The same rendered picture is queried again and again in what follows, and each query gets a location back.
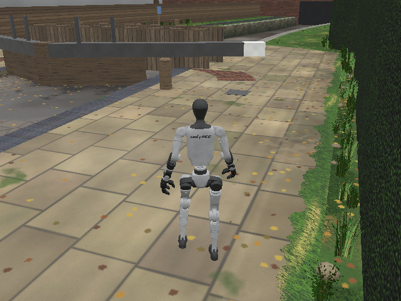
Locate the right robot forearm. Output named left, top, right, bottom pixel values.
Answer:
left=225, top=150, right=235, bottom=171

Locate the robot right shin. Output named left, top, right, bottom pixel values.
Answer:
left=210, top=211, right=219, bottom=252

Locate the right robot upper arm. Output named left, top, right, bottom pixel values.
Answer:
left=213, top=126, right=231, bottom=160

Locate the left robot forearm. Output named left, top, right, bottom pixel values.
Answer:
left=162, top=152, right=176, bottom=181

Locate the humanoid robot torso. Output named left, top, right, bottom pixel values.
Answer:
left=186, top=123, right=215, bottom=188

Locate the left robot upper arm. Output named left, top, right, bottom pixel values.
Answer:
left=171, top=126, right=187, bottom=162

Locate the right robot hand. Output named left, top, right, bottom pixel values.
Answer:
left=222, top=168, right=236, bottom=179

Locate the left robot hand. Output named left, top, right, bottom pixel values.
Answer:
left=160, top=179, right=175, bottom=195

